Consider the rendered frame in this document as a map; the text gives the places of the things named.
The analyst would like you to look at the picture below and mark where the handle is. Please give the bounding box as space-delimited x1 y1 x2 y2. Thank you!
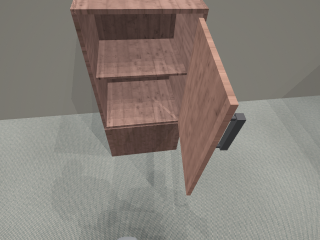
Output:
216 113 246 151

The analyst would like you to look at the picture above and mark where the cupboard door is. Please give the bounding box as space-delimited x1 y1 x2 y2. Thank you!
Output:
178 18 239 196

